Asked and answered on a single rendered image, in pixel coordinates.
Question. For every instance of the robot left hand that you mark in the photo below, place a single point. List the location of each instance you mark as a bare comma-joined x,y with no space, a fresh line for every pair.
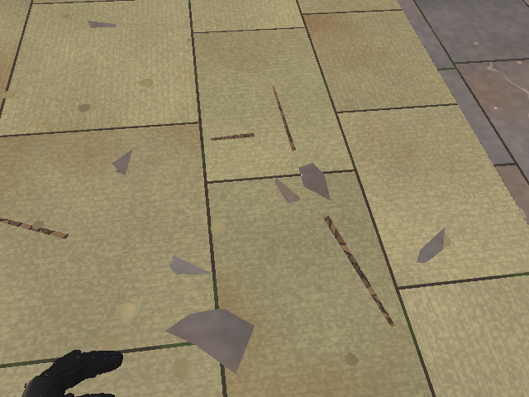
69,370

